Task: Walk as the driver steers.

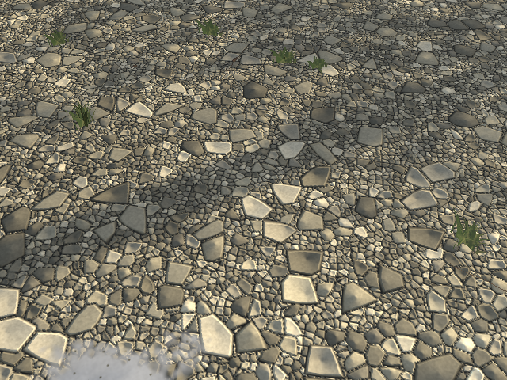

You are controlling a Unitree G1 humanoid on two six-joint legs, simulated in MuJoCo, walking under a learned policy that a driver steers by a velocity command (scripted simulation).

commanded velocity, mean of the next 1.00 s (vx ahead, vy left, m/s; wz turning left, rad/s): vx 0.45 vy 0.00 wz -0.40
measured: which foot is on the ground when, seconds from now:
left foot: down 0.00-0.56, up 0.58-1.00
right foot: down 0.00-0.08, up 0.10-0.54, down 0.56-1.00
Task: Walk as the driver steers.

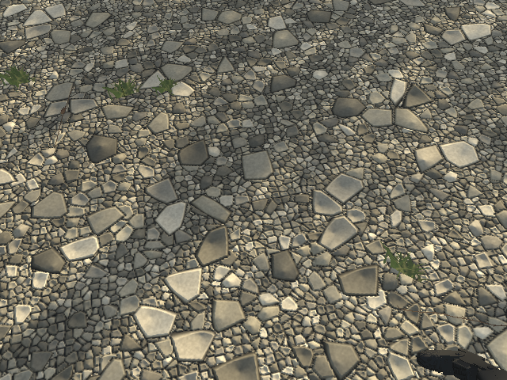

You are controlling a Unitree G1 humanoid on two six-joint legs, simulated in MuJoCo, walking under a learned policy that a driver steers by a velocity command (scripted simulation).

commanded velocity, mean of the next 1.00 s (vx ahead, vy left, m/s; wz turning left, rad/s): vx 0.33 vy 0.00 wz -0.10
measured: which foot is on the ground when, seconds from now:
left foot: up 0.00-0.08, down 0.10-0.60, up 0.62-1.00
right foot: down 0.00-0.08, up 0.10-0.58, down 0.60-1.00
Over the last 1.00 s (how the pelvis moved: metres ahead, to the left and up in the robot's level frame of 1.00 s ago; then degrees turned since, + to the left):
0.47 -0.06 -0.01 -28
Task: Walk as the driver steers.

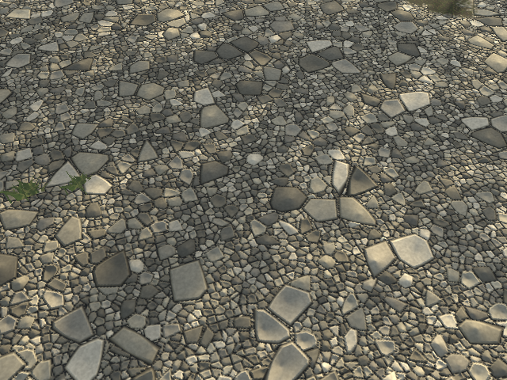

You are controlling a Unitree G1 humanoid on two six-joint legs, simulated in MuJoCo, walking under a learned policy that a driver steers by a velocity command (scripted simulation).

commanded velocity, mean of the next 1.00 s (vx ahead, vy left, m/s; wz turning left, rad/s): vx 0.15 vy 0.00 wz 0.56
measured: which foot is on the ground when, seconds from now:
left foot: up 0.00-0.04, down 0.06-0.56, up 0.58-1.00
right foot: down 0.00-0.06, up 0.08-0.54, down 0.56-1.00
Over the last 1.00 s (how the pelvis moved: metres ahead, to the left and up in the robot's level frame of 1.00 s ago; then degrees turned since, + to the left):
0.37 -0.03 0.00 -1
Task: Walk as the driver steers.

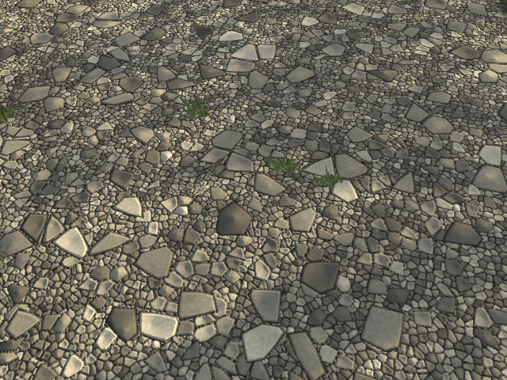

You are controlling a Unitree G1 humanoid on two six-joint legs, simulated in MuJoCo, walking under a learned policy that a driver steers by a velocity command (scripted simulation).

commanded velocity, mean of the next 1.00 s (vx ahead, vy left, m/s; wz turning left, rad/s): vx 0.48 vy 0.00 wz -0.31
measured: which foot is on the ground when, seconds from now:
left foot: up 0.00-0.04, down 0.06-0.58, up 0.60-1.00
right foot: down 0.00-0.06, up 0.08-0.58, down 0.60-1.00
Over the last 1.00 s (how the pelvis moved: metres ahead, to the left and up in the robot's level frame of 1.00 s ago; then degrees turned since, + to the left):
0.07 0.06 0.00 35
